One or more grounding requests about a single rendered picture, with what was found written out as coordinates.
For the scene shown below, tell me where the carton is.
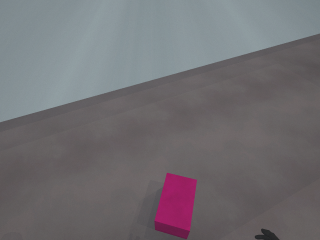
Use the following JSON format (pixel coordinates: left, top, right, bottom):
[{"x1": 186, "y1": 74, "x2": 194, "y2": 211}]
[{"x1": 154, "y1": 173, "x2": 197, "y2": 239}]

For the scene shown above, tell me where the right robot hand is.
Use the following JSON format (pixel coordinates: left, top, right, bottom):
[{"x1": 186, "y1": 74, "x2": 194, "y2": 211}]
[{"x1": 255, "y1": 228, "x2": 279, "y2": 240}]

